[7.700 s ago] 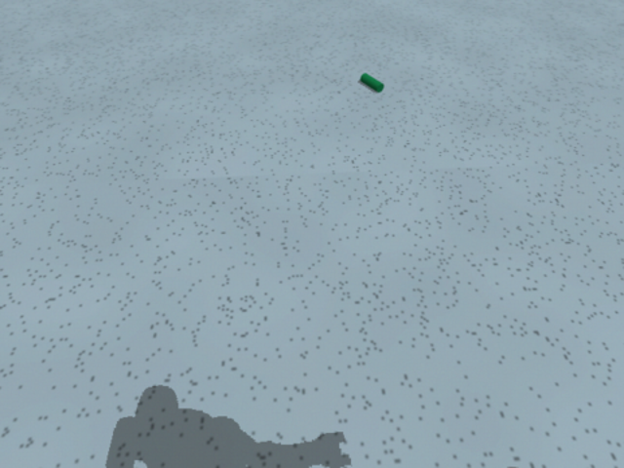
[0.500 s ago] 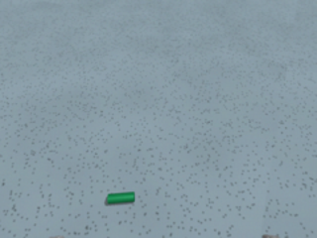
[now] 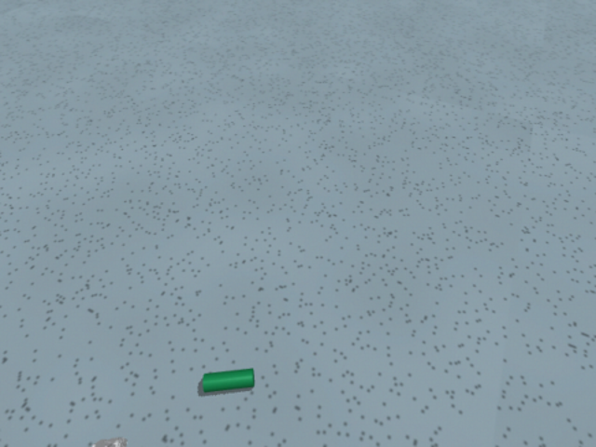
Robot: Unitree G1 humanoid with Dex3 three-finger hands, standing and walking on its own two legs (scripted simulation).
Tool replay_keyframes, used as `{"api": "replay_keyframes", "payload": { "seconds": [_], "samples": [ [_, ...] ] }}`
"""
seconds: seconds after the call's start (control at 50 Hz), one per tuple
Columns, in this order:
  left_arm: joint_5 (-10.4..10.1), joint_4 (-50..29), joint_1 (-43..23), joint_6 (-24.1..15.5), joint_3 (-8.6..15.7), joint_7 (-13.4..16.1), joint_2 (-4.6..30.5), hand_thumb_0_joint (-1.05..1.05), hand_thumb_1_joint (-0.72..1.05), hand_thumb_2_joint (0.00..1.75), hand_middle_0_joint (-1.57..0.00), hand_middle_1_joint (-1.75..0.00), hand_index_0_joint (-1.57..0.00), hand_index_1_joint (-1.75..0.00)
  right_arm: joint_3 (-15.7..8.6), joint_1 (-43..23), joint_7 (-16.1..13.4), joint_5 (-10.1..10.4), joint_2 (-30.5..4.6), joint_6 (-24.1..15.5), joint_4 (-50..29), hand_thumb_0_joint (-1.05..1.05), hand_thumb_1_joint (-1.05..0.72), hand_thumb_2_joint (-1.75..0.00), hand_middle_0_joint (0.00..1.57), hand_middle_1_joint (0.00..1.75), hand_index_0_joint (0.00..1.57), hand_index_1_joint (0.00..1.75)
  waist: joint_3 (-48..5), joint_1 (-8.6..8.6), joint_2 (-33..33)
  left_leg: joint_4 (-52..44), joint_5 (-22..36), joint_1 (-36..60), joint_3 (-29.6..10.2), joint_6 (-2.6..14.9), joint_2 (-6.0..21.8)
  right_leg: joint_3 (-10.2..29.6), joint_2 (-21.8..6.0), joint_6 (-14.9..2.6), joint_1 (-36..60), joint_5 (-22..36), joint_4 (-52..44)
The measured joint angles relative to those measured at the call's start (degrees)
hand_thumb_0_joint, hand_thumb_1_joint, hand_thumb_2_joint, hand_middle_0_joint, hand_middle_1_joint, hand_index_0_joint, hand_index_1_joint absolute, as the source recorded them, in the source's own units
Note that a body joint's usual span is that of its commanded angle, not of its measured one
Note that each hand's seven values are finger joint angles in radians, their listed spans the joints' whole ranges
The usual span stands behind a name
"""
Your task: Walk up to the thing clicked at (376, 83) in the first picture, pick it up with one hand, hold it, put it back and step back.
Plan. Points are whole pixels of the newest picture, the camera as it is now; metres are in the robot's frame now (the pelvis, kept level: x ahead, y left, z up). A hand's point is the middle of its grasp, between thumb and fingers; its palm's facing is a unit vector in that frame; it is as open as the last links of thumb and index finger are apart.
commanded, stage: stand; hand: left
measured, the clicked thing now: (229, 380) +0.42 +0.22 -0.75
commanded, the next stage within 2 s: none
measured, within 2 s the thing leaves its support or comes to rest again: neither
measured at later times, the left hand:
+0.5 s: hand out of the picture +0.08 +0.27 -0.15, palm faces -0.01 -0.94 -0.35, open 7.4 cm
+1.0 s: hand out of the picture +0.08 +0.27 -0.15, palm faces -0.01 -0.94 -0.35, open 7.4 cm
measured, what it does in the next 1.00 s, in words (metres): stands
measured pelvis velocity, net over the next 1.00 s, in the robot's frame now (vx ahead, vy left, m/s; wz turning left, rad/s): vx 0.01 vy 0.01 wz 0.03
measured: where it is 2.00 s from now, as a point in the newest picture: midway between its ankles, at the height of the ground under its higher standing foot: outside the picture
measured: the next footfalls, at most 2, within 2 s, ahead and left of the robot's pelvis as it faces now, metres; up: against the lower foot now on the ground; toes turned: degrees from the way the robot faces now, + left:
none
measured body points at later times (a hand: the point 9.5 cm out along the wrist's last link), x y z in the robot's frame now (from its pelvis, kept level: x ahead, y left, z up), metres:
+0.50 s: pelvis +0.01 +0.01 +0.00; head +0.02 +0.01 +0.45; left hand +0.08 +0.31 -0.13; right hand +0.09 -0.29 -0.13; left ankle -0.03 +0.14 -0.75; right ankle +0.02 -0.10 -0.75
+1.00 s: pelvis +0.01 +0.01 +0.00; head +0.02 +0.01 +0.45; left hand +0.09 +0.32 -0.13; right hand +0.09 -0.28 -0.13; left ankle -0.03 +0.14 -0.75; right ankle +0.02 -0.10 -0.75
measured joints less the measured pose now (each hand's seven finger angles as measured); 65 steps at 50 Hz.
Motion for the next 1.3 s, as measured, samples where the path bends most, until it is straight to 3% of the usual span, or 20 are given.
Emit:
{"api": "replay_keyframes", "payload": {
  "seconds": [0.5,1.3],
  "samples": [
    [-0.02,2.27,1.73,-0.76,-0.83,0.89,0.76,0.00,0.91,0.90,-0.20,-0.30,-0.20,-0.30,0.07,-1.42,0.42,-0.04,0.80,-0.04,0.32,0.01,-0.90,-0.90,0.21,0.30,0.20,0.30,-0.37,1.21,0.01,-2.45,0.67,1.60,-0.74,0.88,-1.31,-0.65,-1.31,1.00,1.84,0.12,-2.03],
    [0.08,1.62,1.84,-0.78,-1.20,0.96,0.74,0.00,0.91,0.90,-0.20,-0.30,-0.20,-0.30,0.22,-0.30,0.30,0.03,0.65,0.01,0.17,0.01,-0.90,-0.90,0.21,0.30,0.20,0.30,-0.34,0.98,0.15,-2.46,0.57,1.60,-1.40,1.15,-1.73,-1.25,-1.79,1.26,2.23,-0.12,-2.25]
  ]
}}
